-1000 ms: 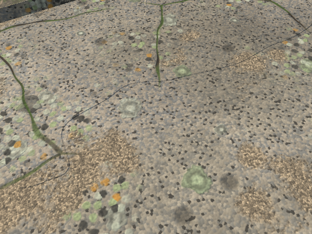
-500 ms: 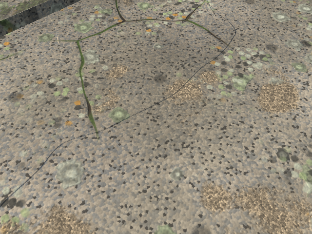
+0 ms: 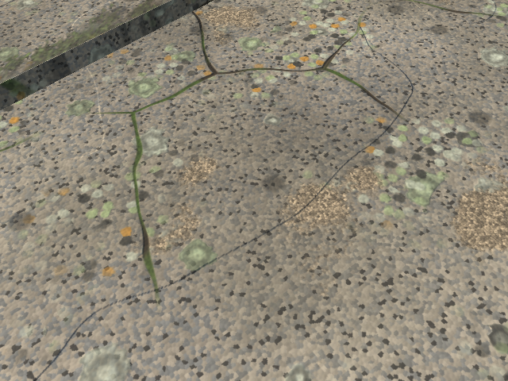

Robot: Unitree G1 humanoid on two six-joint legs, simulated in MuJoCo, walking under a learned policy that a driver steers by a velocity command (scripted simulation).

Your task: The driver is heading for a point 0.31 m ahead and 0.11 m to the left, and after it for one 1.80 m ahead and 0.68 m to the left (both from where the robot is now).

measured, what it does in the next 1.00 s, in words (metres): walks ahead, turning left: left foot, then right foot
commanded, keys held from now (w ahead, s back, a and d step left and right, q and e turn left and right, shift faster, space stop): w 0.02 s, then w+q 0.90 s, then w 0.08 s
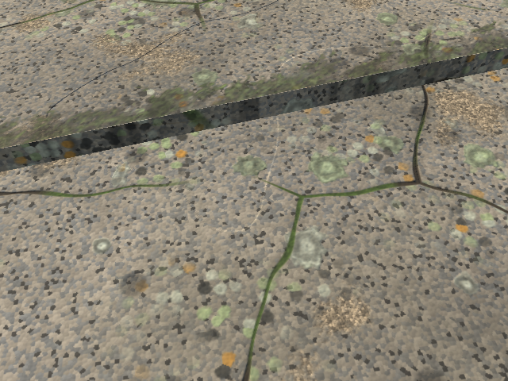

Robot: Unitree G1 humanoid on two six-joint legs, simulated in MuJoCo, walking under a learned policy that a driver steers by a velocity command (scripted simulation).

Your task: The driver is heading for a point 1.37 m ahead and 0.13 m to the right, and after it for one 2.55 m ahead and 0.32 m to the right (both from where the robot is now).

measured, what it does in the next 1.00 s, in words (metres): walks ahead: left foot, then right foot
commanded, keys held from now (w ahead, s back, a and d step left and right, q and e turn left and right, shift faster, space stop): w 1.00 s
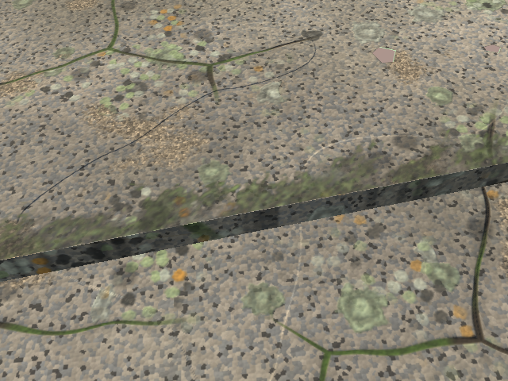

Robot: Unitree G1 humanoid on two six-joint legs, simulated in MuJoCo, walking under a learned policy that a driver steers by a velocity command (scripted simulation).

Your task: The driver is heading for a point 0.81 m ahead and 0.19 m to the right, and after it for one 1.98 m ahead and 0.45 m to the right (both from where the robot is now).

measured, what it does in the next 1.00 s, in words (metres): walks ahead, turning right: left foot, then right foot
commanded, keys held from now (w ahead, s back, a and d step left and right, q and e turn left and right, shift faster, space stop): w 0.34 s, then w+e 0.66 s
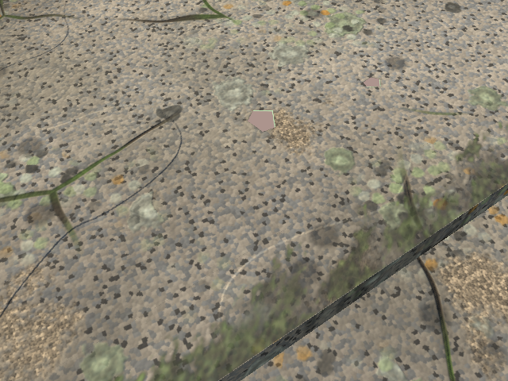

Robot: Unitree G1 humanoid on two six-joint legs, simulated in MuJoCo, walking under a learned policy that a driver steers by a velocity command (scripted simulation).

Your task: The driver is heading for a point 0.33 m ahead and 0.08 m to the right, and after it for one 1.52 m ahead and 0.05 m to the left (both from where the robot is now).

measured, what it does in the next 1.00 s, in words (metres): climbs: left foot 0.08 m higher, then left foot 0.11 m higher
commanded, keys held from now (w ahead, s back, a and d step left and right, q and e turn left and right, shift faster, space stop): w+e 0.48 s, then e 0.10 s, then q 0.36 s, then w+q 0.06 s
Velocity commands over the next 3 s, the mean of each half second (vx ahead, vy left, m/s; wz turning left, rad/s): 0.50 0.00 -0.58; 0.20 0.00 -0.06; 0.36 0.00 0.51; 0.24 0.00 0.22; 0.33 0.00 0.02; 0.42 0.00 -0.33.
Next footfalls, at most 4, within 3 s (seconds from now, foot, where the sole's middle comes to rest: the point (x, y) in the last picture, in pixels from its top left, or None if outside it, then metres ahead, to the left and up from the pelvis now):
0.32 left None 0.29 0.15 -0.68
0.50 left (217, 376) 0.42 0.12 -0.66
0.86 right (300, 277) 0.67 -0.09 -0.66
1.24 left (196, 241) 0.79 0.18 -0.66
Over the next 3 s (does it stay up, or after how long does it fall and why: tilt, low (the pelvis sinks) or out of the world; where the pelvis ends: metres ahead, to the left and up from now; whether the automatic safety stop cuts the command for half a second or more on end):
stays up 1.41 0.21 0.12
